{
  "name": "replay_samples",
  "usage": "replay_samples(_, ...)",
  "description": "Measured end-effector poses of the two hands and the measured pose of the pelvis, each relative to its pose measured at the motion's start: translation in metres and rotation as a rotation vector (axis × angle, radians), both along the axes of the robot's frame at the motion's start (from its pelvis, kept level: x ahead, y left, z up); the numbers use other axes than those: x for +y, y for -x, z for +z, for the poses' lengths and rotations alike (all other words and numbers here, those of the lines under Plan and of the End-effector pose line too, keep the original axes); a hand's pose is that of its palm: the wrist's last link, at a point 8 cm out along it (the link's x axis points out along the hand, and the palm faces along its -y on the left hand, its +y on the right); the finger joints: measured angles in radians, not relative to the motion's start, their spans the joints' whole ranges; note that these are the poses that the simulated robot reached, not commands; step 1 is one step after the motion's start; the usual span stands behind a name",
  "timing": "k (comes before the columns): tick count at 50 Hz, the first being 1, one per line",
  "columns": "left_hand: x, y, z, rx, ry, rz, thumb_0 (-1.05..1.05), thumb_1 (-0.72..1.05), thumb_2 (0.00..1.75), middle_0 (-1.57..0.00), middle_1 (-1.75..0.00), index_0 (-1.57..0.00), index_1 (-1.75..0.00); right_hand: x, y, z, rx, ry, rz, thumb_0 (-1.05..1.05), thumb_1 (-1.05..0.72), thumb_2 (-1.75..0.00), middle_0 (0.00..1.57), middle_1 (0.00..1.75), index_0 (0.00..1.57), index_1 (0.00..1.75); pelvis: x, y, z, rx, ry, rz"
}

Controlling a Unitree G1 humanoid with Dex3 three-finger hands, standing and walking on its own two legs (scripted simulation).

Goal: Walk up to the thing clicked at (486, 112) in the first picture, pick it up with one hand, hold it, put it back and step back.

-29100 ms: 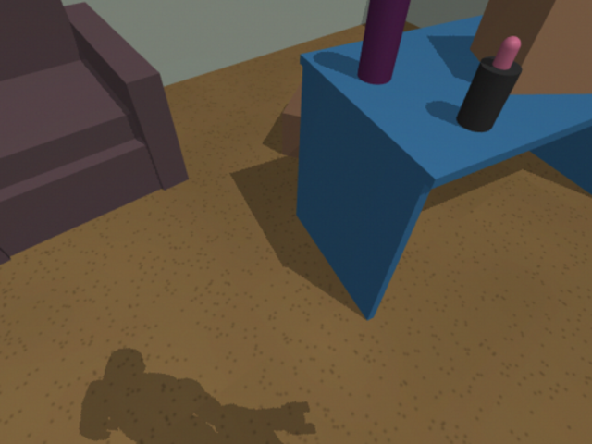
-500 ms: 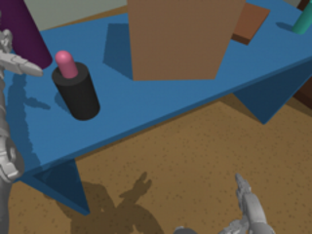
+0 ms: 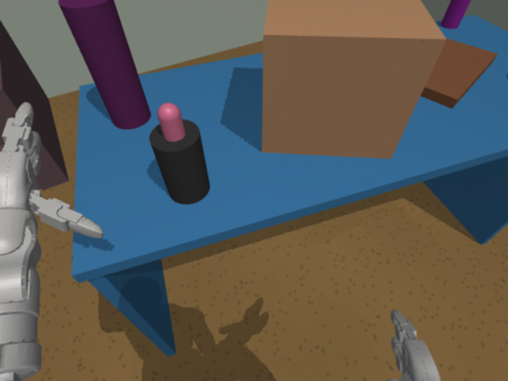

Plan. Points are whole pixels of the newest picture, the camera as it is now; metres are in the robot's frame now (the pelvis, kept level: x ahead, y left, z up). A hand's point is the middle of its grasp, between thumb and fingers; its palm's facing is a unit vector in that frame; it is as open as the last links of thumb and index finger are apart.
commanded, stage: sink last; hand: left
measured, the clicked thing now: (179, 152) +0.49 +0.13 +0.08
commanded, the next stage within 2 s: home in 0.64 s
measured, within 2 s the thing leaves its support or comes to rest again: neither
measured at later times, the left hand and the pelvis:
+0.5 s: hand (21, 342) +0.15 +0.22 +0.16, palm faces +0.35 -0.83 -0.43, open 17.5 cm; pelvis -0.02 -0.02 +0.01, yaw +2 degrees
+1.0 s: hand (29, 322) +0.17 +0.22 +0.16, palm faces +0.35 -0.86 -0.37, open 17.5 cm; pelvis -0.03 -0.02 +0.01, yaw +1 degrees
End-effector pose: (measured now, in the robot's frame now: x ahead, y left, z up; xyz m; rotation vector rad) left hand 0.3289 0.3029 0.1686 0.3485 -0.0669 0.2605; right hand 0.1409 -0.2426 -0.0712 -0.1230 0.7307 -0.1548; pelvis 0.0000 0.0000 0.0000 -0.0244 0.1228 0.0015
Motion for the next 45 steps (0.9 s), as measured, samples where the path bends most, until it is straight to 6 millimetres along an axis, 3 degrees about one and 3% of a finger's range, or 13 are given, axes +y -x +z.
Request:
replay_samples(10, -0.018, 0.111, 0.013, -0.131, -0.053, 0.050, -0.02, -0.57, 0.02, -0.08, -0.06, -0.08, -0.05, -0.015, -0.002, 0.002, 0.011, 0.038, -0.025, -0.01, 0.51, -0.06, 0.05, 0.05, 0.05, 0.05, -0.008, 0.005, 0.004, -0.076, -0.016, 0.013)
replay_samples(19, -0.044, 0.183, 0.011, -0.098, -0.100, 0.033, -0.02, -0.55, 0.02, -0.07, -0.06, -0.07, -0.05, -0.016, 0.000, 0.003, -0.025, 0.025, -0.024, -0.01, 0.51, -0.06, 0.05, 0.05, 0.05, 0.05, -0.015, 0.013, 0.005, -0.119, -0.023, 0.020)
replay_samples(23, -0.045, 0.209, 0.011, -0.075, -0.135, 0.045, -0.02, -0.55, 0.03, -0.07, -0.06, -0.07, -0.05, -0.021, 0.000, 0.007, -0.054, 0.032, -0.027, -0.01, 0.52, -0.05, 0.06, 0.05, 0.05, 0.05, -0.017, 0.017, 0.006, -0.135, -0.026, 0.027)
replay_samples(27, -0.037, 0.221, 0.009, -0.078, -0.144, 0.093, -0.01, -0.55, 0.03, -0.07, -0.06, -0.07, -0.05, -0.026, 0.002, 0.011, -0.075, 0.049, -0.019, -0.01, 0.52, -0.05, 0.06, 0.05, 0.05, 0.05, -0.020, 0.023, 0.007, -0.147, -0.031, 0.035)
replay_samples(33, -0.040, 0.221, 0.006, -0.103, -0.124, 0.089, -0.02, -0.55, 0.04, -0.06, -0.06, -0.06, -0.05, -0.026, 0.010, 0.015, -0.092, 0.061, -0.008, -0.01, 0.52, -0.05, 0.05, 0.05, 0.05, 0.05, -0.023, 0.029, 0.009, -0.159, -0.034, 0.034)
replay_samples(41, -0.044, 0.216, 0.036, -0.230, -0.199, 0.023, -0.02, -0.55, 0.05, -0.06, -0.05, -0.06, -0.05, -0.024, 0.015, 0.017, -0.111, 0.056, -0.024, -0.01, 0.49, -0.08, 0.07, 0.07, 0.07, 0.07, -0.019, 0.031, 0.012, -0.180, -0.028, 0.029)
replay_samples(45, -0.038, 0.210, 0.037, -0.256, -0.191, 0.031, -0.01, -0.55, 0.05, -0.06, -0.06, -0.06, -0.05, -0.013, 0.014, 0.014, -0.104, 0.030, -0.004, -0.01, 0.36, -0.19, 0.09, 0.11, 0.09, 0.11, -0.017, 0.032, 0.013, -0.184, -0.029, 0.025)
